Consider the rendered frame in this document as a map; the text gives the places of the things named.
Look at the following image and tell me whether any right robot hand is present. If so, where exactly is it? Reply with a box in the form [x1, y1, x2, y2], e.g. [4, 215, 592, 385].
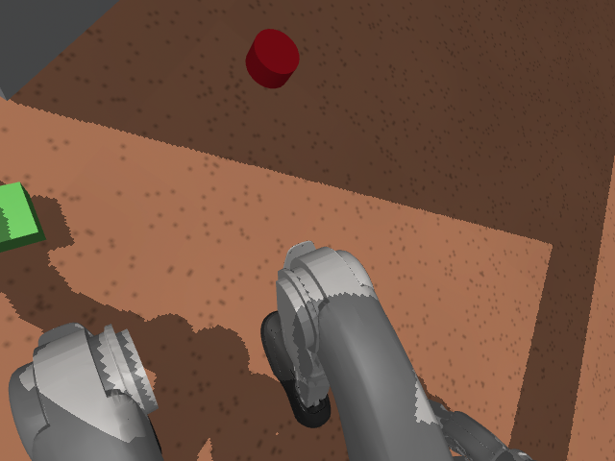
[428, 399, 509, 461]

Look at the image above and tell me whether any right robot foot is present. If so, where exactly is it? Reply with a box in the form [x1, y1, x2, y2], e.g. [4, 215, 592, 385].
[260, 311, 331, 428]

